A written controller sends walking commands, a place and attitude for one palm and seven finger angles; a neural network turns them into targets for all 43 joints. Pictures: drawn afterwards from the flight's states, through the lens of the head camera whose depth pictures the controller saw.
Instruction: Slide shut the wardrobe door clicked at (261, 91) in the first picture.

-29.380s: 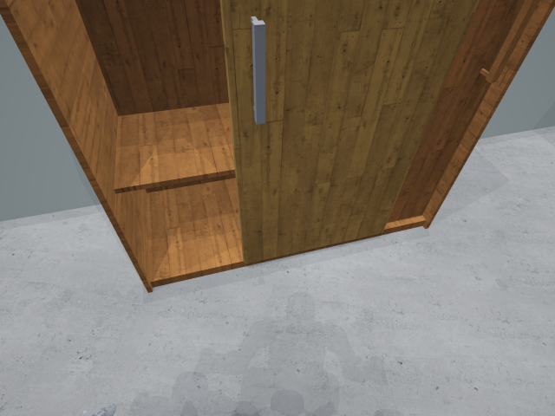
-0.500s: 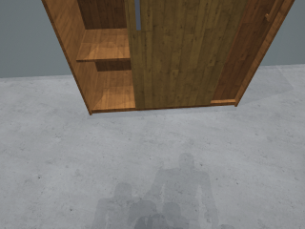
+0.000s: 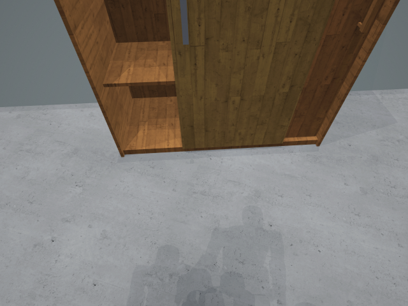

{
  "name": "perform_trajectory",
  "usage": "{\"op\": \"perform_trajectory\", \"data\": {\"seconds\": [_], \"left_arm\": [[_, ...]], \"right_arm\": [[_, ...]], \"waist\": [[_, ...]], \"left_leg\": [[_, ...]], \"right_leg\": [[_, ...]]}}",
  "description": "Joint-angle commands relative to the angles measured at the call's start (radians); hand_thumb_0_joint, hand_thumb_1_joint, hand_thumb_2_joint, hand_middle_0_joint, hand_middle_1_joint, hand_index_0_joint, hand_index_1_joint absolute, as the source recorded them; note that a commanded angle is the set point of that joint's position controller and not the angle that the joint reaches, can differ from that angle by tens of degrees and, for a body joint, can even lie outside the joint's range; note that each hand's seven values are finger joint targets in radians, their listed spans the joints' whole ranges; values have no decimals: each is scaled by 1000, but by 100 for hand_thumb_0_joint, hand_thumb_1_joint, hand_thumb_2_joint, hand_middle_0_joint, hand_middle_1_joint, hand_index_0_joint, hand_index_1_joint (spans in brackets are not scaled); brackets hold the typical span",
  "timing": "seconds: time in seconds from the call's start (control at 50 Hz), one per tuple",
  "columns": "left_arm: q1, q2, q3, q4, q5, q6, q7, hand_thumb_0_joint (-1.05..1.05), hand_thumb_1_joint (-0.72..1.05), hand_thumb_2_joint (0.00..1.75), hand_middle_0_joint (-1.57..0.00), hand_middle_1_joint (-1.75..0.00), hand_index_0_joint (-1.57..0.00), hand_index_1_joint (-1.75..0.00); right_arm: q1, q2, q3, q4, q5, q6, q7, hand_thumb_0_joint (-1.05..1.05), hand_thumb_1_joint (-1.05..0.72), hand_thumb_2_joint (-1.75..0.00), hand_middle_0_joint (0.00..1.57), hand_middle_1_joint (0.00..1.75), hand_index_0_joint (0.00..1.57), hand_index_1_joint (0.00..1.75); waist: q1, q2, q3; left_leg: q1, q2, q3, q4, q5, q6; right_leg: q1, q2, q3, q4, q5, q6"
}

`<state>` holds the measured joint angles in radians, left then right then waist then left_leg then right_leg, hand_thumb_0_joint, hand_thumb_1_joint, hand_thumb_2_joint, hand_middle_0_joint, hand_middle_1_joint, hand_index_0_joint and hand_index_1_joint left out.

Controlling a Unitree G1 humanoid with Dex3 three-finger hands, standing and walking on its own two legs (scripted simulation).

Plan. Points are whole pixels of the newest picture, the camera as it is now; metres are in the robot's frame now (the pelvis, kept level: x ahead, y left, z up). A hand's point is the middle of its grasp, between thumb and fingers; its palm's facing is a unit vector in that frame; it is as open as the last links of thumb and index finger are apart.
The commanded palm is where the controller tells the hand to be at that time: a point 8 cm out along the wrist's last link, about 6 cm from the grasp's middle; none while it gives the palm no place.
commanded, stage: look to check the result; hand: right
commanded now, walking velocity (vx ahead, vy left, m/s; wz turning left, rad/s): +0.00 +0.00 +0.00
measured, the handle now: (183, 9) +1.05 +0.15 +0.10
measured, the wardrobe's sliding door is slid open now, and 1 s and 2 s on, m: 0.38 0.38 0.38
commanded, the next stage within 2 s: walk to a spot facing it in 0.54 s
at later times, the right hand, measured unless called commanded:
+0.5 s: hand out of the picture +0.02 -0.17 -0.18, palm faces +0.00 +0.99 -0.16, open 7.3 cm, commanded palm none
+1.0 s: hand out of the picture +0.06 -0.18 -0.18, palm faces -0.11 +0.97 -0.23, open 7.4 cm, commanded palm none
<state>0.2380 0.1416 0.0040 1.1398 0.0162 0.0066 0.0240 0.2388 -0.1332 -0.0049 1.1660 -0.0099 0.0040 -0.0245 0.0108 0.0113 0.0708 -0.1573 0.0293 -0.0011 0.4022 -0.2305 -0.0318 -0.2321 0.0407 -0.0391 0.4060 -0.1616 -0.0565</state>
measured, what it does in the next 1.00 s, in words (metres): stands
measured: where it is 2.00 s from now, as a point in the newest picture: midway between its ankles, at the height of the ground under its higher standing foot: (189, 305)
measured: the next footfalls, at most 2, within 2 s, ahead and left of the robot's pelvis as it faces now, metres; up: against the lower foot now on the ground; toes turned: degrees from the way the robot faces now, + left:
right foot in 1.54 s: +0.27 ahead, -0.02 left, +0.00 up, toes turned +21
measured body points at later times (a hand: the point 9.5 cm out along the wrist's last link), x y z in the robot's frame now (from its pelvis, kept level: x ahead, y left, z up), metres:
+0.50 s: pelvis +0.02 +0.00 +0.00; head +0.05 -0.01 +0.45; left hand +0.02 +0.22 -0.16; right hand +0.02 -0.22 -0.17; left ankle -0.01 +0.14 -0.74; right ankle +0.04 -0.08 -0.74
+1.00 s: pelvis +0.01 +0.01 -0.01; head +0.07 +0.03 +0.44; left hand +0.02 +0.25 -0.17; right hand +0.06 -0.23 -0.16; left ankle -0.03 +0.12 -0.71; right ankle +0.04 -0.08 -0.74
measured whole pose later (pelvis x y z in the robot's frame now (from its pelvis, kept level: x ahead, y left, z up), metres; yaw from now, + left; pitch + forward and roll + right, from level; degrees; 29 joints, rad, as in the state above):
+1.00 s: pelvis +0.01 +0.01 -0.01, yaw +10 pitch +0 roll +0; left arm 0.17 0.18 0.05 1.02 0.03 0.02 0.04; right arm 0.19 -0.18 -0.07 1.05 -0.02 0.07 0.00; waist -0.02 -0.02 0.15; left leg -0.34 0.01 0.02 0.80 -0.49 -0.01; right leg -0.25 -0.04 -0.18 0.51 -0.25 -0.04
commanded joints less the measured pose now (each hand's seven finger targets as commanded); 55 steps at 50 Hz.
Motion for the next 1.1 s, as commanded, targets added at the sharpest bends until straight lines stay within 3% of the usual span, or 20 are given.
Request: {"op": "perform_trajectory", "data": {"seconds": [0.0, 0.1, 0.6, 0.68, 0.72, 0.78, 0.82, 0.86, 0.9, 0.94, 0.96, 1.0, 1.02, 1.04, 1.06, 1.08], "left_arm": [[58, 100, 14, -27, 0, -15, 10, 0, 90, 90, -20, -30, -20, -30], [56, 99, 13, -22, -2, -18, 12, 0, 90, 90, -20, -30, -20, -30], [49, 113, 12, -10, -3, -26, 15, 0, 90, 90, -20, -30, -20, -30], [52, 106, 18, -9, -1, -21, 20, 0, 90, 90, -20, -30, -20, -30], [55, 124, 31, -23, -2, -13, 25, 0, 90, 90, -20, -30, -20, -30], [49, 159, 52, -60, 0, 0, 32, 0, 90, 90, -20, -30, -20, -30], [37, 189, 68, -90, 3, 6, 36, 0, 90, 90, -20, -30, -20, -30], [36, 207, 79, -116, 7, 3, 37, 0, 90, 90, -20, -30, -20, -30], [22, 213, 78, -143, 9, 0, 36, 0, 90, 90, -20, -30, -20, -30], [-13, 214, 82, -167, 17, 1, 33, 0, 90, 90, -20, -30, -20, -30], [-22, 217, 84, -176, 19, 2, 29, 0, 90, 90, -20, -30, -20, -30], [-59, 233, 90, -197, 14, 8, 22, 0, 90, 90, -20, -30, -20, -30], [-95, 224, 92, -210, 10, 12, 17, 0, 90, 90, -20, -30, -20, -30], [-114, 172, 85, -234, 1, 15, 7, 0, 90, 90, -20, -30, -20, -30], [-181, 123, 69, -289, 2, 11, -7, 0, 90, 90, -20, -30, -20, -30], [-210, 169, 71, -304, 10, 12, -15, 0, 90, 90, -20, -30, -20, -30]], "right_arm": [[75, -100, -17, -12, -6, -13, -10, 0, -90, -90, 20, 30, 20, 30], [74, -103, -16, -11, -5, -15, -12, 0, -90, -90, 20, 30, 20, 30], [59, -117, -18, -14, -4, -15, -12, 0, -90, -90, 20, 30, 20, 30], [54, -115, -25, -20, -3, -7, -11, 0, -90, -90, 20, 30, 20, 30], [43, -131, -39, -40, -5, 3, -8, 0, -90, -90, 20, 30, 20, 30], [17, -141, -60, -84, -9, 21, 2, 0, -90, -90, 20, 30, 20, 30], [16, -140, -70, -112, -13, 32, 9, 0, -90, -90, 20, 30, 20, 30], [-6, -132, -78, -144, -17, 43, 16, 0, -90, -90, 20, 30, 20, 30], [-20, -129, -85, -172, -20, 44, 21, 0, -90, -90, 20, 30, 20, 30], [-26, -111, -85, -183, -19, 41, 27, 0, -90, -90, 20, 30, 20, 30], [-12, -102, -83, -186, -16, 37, 30, 0, -90, -90, 20, 30, 20, 30], [60, -105, -85, -173, -18, 32, 39, 0, -90, -90, 20, 30, 20, 30], [117, -118, -92, -156, -21, 31, 39, 0, -90, -90, 20, 30, 20, 30], [172, -189, -102, -144, -33, 23, 34, 0, -90, -90, 20, 30, 20, 30], [188, -279, -115, -152, -33, 15, 22, 0, -90, -90, 20, 30, 20, 30], [168, -285, -115, -170, -21, 9, 12, 0, -90, -90, 20, 30, 20, 30]], "waist": [[-5, -26, -17], [-5, 1, -23], [-7, -4, -23], [-3, -10, -20], [1, -4, -13], [4, -63, -3], [0, -113, -4], [7, -187, -23], [3, -178, -50], [-14, -153, -73], [-19, -138, -97], [-55, -78, -133], [-92, -24, -123], [-120, 184, -85], [-143, 407, 3], [-130, 276, 40]], "left_leg": [[-40, 70, -59, -77, 24, 48], [-29, 74, -56, -77, 55, 45], [5, 79, -56, -81, 87, 41], [-18, 77, -67, -68, 110, 43], [-61, 70, -75, -31, 138, 47], [-133, 34, -63, 51, 75, 43], [-187, 0, -36, 157, -24, 37], [-241, -13, -4, 376, -233, 28], [-275, 12, -10, 498, -316, 28], [-232, 20, 5, 450, -296, 27], [-183, 16, 23, 390, -271, 27], [-45, -5, 67, 226, -160, 25], [61, -9, 70, 102, -89, 31], [125, 113, -149, -95, -204, 80], [120, 318, -554, -237, -271, 205], [77, 354, -579, -270, -331, 260]], "right_leg": [[49, -137, 133, -90, 2, 22], [67, -139, 128, -74, 60, 21], [89, -141, 125, -76, 128, 20], [105, -151, 104, -52, 133, 22], [121, -169, 89, -18, 143, 18], [115, -222, 117, -34, 92, -5], [109, -291, 172, -70, 31, -46], [101, -384, 214, -125, 38, -109], [118, -434, 196, -112, 128, -147], [106, -423, 121, -67, 240, -133], [101, -410, 81, -43, 228, -111], [36, -376, 17, 31, 6, -55], [-68, -328, -30, 119, -164, -14], [-226, -206, -130, 335, -358, 51], [-460, -80, -133, 575, -521, 98], [-504, -110, -5, 695, -445, 85]]}}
